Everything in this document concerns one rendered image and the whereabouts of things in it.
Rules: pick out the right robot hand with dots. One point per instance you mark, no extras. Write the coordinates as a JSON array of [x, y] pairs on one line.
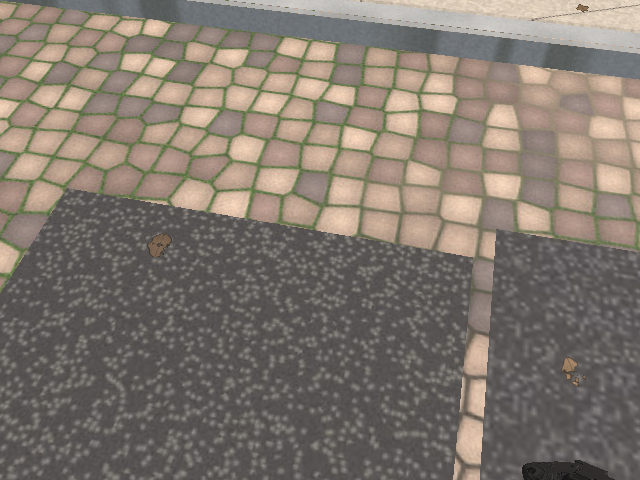
[[563, 471]]

